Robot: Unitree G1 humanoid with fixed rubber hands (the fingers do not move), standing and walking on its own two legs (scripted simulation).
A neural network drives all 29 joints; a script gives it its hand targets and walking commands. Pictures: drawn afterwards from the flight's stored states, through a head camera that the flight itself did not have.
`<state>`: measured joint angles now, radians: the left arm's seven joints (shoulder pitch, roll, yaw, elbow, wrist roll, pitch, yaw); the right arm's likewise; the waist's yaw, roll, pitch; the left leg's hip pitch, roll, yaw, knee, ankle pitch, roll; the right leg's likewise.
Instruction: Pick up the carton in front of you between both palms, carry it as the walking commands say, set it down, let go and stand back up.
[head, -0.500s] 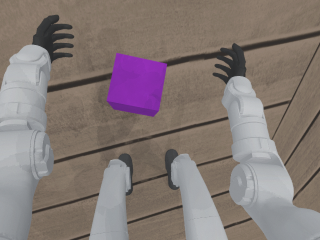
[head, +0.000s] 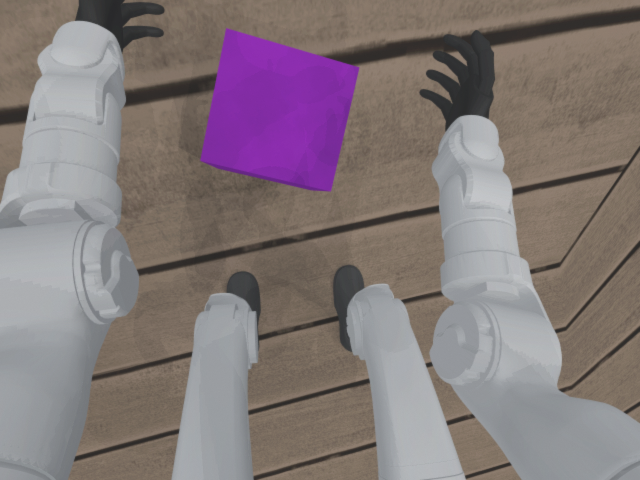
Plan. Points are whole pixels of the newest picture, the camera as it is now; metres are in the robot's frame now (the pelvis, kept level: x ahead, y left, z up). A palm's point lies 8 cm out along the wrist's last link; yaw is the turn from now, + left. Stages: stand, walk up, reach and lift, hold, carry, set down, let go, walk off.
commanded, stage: reach and lift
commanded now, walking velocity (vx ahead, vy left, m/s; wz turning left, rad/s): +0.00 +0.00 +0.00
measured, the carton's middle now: (277, 126) +0.51 +0.03 -0.48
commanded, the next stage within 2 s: none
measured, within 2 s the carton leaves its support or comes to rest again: leaves its support in 1.48 s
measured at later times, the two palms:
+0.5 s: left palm (169, 93) +0.53 +0.19 -0.37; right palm (396, 140) +0.47 -0.17 -0.37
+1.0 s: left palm (184, 98) +0.53 +0.18 -0.41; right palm (385, 137) +0.48 -0.16 -0.40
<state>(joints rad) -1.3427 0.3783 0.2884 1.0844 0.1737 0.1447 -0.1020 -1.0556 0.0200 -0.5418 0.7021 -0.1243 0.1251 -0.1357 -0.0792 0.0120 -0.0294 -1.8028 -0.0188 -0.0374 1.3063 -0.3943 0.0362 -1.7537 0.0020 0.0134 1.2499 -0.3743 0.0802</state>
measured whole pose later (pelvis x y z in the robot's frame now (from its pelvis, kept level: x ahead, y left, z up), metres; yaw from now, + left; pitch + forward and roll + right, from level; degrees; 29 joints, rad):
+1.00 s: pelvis -0.05 -0.02 -0.23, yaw -3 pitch +36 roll -7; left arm -1.69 0.57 -0.13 1.29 -0.14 0.11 -0.07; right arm -1.47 -0.12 -0.34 1.06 0.15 0.09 -0.21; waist -0.06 -0.08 0.40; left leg -2.27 0.00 -0.08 2.21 -0.57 0.02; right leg -2.21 0.07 -0.01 2.13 -0.56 0.09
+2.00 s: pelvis -0.06 -0.03 -0.14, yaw +3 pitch +42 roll -4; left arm -1.32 0.19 0.33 0.98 0.29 0.39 -0.04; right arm -1.11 0.14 -0.67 0.60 -0.24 0.36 -0.15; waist -0.04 -0.03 -0.08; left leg -2.11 -0.06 -0.08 1.83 -0.46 -0.02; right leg -2.06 0.08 0.04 1.81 -0.49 0.08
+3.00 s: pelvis +0.03 -0.03 +0.11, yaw +6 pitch +18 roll +0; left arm -0.45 -0.11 0.32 0.53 0.26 0.43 0.01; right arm -0.43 0.20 -0.40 0.48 -0.24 0.37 -0.06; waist -0.02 -0.03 -0.16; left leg -0.88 -0.03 -0.06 0.91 -0.35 -0.02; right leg -0.86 0.03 0.08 0.91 -0.38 0.02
